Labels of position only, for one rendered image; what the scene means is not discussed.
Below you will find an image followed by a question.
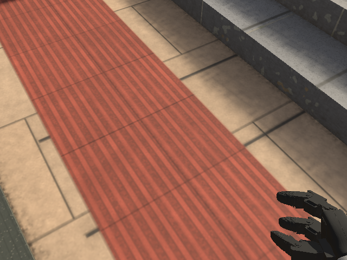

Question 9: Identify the robot right hand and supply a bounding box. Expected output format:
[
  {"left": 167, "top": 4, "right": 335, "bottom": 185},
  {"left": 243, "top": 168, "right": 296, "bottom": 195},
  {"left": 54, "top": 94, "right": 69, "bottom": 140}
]
[{"left": 271, "top": 190, "right": 347, "bottom": 260}]

